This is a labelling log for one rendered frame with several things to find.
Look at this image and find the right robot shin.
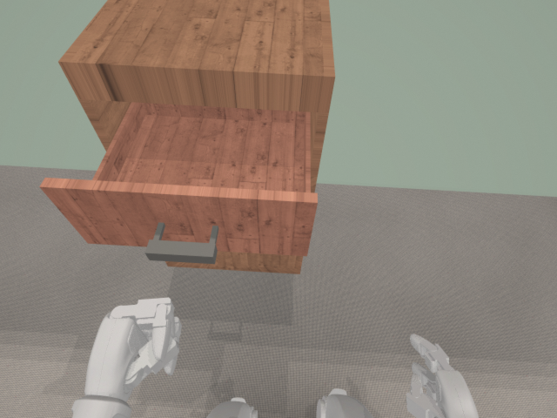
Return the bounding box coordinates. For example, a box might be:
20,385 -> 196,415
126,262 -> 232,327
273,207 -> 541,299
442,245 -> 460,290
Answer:
327,388 -> 347,397

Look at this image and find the handle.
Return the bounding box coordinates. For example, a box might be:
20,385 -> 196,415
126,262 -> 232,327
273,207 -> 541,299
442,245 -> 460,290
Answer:
145,222 -> 218,264

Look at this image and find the left robot forearm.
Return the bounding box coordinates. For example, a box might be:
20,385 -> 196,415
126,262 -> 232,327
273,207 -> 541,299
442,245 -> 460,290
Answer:
71,395 -> 131,418

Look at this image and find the robot left hand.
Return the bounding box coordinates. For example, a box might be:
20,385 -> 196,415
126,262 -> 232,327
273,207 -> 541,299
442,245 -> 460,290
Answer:
84,298 -> 182,402

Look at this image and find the right robot thigh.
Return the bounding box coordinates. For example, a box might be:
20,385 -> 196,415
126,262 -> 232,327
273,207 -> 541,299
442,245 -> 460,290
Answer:
317,394 -> 373,418

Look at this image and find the robot right hand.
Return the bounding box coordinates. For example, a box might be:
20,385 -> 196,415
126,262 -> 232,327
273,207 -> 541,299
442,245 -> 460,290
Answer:
406,334 -> 479,418

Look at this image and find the drawer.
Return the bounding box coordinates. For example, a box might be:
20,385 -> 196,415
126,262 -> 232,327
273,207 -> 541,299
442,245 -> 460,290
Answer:
39,102 -> 318,256

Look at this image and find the cabinet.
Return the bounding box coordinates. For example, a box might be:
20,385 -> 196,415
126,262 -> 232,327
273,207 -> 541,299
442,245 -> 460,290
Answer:
58,0 -> 335,274

